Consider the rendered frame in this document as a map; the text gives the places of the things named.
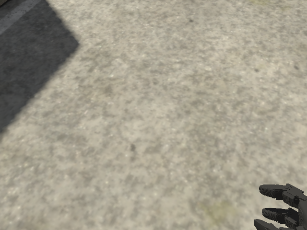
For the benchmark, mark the robot right hand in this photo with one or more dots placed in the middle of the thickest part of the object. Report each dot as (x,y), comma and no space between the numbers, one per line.
(290,217)

